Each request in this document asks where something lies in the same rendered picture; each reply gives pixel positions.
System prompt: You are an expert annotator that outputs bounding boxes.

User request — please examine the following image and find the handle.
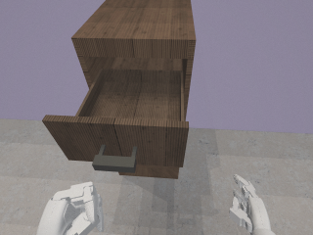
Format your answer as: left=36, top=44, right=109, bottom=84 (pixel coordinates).
left=92, top=144, right=138, bottom=173

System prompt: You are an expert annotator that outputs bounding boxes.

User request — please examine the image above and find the robot left hand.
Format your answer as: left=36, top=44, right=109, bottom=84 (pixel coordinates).
left=36, top=181, right=105, bottom=235

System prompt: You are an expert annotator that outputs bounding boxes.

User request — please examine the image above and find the drawer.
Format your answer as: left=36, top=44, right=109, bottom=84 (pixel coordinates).
left=42, top=69, right=189, bottom=167

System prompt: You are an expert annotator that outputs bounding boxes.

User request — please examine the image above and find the cabinet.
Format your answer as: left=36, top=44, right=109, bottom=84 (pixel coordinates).
left=71, top=0, right=197, bottom=179

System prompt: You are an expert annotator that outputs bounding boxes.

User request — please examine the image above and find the robot right hand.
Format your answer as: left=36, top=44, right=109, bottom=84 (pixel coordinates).
left=229, top=174, right=272, bottom=235

